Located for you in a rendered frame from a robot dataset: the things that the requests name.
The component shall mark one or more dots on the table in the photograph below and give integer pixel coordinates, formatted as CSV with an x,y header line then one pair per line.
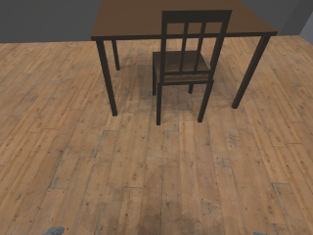
x,y
141,20

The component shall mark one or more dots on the chair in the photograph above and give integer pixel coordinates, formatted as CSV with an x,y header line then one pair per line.
x,y
187,67

